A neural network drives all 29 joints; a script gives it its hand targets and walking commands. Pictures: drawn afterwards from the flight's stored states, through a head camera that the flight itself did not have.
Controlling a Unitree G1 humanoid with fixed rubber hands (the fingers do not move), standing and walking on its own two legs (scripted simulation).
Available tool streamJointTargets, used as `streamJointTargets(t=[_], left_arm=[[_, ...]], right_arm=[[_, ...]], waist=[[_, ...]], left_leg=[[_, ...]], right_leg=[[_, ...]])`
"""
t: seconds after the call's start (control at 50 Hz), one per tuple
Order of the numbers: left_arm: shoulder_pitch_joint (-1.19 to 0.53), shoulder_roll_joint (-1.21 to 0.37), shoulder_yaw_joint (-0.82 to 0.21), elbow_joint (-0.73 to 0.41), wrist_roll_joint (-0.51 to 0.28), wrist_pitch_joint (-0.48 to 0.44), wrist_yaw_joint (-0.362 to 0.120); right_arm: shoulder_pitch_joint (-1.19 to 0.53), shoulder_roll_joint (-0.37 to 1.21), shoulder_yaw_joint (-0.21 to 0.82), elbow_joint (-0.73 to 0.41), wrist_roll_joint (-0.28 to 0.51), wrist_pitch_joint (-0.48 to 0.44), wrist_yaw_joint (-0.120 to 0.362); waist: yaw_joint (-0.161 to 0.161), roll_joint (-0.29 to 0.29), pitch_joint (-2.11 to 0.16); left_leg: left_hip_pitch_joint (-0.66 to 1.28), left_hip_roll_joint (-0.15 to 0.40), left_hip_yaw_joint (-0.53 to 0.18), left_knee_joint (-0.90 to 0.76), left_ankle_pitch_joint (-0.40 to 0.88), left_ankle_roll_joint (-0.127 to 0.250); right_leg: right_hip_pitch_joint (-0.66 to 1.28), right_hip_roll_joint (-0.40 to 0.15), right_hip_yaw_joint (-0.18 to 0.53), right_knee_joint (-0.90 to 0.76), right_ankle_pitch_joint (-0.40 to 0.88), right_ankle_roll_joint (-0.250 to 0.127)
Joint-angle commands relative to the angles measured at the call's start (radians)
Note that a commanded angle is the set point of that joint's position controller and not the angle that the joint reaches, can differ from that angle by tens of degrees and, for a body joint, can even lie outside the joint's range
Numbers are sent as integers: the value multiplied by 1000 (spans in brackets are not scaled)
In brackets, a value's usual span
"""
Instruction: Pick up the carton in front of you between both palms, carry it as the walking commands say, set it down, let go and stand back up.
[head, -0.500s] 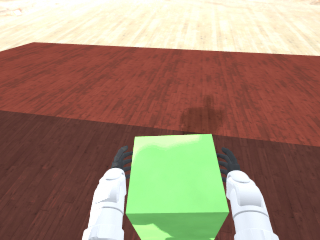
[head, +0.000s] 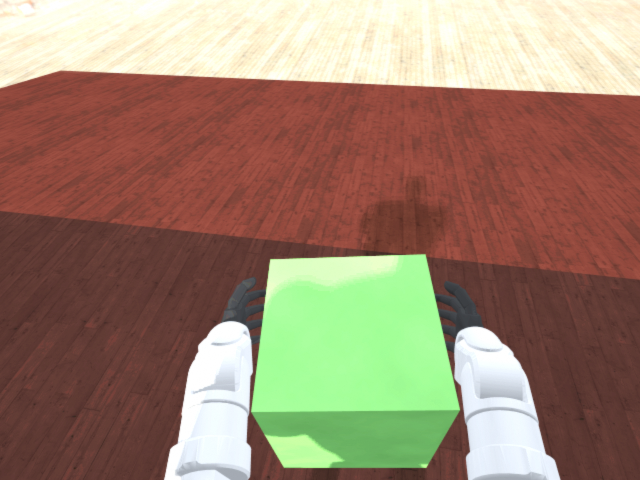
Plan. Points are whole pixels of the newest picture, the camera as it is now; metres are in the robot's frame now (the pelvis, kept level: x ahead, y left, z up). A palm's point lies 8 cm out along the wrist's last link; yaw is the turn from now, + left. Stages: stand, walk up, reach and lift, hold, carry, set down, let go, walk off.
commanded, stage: reach and lift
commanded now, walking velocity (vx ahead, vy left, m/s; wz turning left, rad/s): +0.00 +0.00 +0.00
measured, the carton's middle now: (350, 367) +0.29 +0.00 -0.04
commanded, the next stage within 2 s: hold in 0.42 s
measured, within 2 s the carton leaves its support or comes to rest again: neither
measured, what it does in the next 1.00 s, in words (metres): stands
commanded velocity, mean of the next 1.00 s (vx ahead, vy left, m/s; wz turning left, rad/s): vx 0.00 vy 0.00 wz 0.00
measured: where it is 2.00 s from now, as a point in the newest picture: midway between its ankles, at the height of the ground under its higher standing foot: outside the picture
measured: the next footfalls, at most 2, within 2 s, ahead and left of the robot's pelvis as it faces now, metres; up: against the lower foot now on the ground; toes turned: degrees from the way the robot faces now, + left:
right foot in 1.54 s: +0.13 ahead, -0.11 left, +0.00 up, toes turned -9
left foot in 1.84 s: +0.38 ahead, +0.10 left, +0.00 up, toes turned +9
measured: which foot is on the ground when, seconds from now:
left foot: down 0.00-1.00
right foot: down 0.00-1.00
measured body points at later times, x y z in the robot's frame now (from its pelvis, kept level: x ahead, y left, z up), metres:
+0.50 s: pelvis +0.01 +0.00 +0.00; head -0.03 +0.00 +0.45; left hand +0.31 +0.15 +0.04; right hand +0.31 -0.15 +0.04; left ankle +0.02 +0.12 -0.74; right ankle +0.02 -0.12 -0.74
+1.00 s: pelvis -0.01 +0.00 +0.00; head -0.05 +0.00 +0.45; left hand +0.30 +0.15 +0.05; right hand +0.30 -0.15 +0.05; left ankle +0.02 +0.12 -0.74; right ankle +0.02 -0.12 -0.74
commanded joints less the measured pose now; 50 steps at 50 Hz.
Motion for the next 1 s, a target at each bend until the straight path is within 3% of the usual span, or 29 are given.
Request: streamJointTargets(t=[0.0, 0.2, 0.4, 0.5, 0.64, 0.76, 0.98], left_arm=[[-418, -932, -537, -6, -221, -11, -216], [-354, -909, -571, -88, -246, 13, -215], [-367, -899, -594, -127, -259, 35, -218], [-347, -906, -659, -215, -298, 75, -209], [-374, -864, -575, -141, -250, 111, -203], [-459, -911, -596, -137, -265, 97, -213], [-465, -910, -577, -95, -255, 96, -213]], right_arm=[[-476, 917, 547, -38, 236, -14, 231], [-398, 915, 581, -114, 258, 13, 219], [-402, 915, 596, -144, 270, 37, 215], [-385, 902, 659, -240, 307, 76, 209], [-420, 844, 565, -164, 262, 112, 215], [-510, 881, 594, -168, 279, 96, 226], [-517, 878, 577, -129, 265, 93, 228]], waist=[[4, 2, -273], [3, -4, -274], [3, -2, -251], [-6, 1, -293], [-4, 2, -119], [-2, 4, -197], [-3, 3, -196]], left_leg=[[122, -55, -10, -66, 195, -6], [152, -62, -12, -82, 274, -6], [147, -62, -11, -91, 233, -1], [192, -61, -20, -99, 291, -8], [118, -53, -8, -130, 64, 0], [135, -48, -9, -109, 66, 1], [136, -48, -6, -108, 64, -2]], right_leg=[[50, 60, 0, -81, 170, -4], [97, 62, 9, -99, 271, 4], [108, 60, 9, -109, 243, 5], [145, 61, 12, -117, 297, 6], [70, 53, -5, -145, 54, -5], [73, 53, -7, -123, 53, -9], [68, 53, -6, -124, 49, -9]])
